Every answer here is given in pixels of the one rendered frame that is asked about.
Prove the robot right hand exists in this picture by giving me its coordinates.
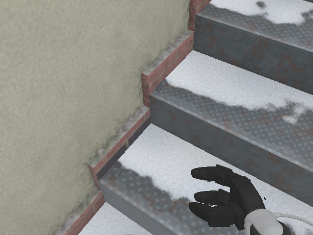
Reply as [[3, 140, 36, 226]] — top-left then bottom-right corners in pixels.
[[189, 164, 266, 231]]

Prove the right robot forearm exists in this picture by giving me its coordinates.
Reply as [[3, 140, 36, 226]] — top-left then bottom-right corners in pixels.
[[244, 209, 291, 235]]

